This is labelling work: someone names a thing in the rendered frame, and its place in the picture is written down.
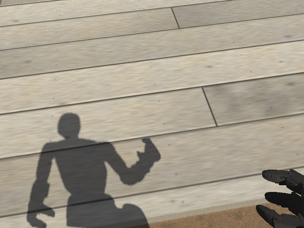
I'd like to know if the right robot hand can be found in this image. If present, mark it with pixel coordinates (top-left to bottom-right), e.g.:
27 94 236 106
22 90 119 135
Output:
256 169 304 228

